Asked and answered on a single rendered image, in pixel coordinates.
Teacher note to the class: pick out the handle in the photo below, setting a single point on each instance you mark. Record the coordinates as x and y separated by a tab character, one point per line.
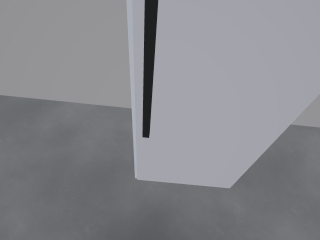
150	28

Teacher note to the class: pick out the fridge door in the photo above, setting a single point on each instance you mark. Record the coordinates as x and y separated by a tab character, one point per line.
230	76

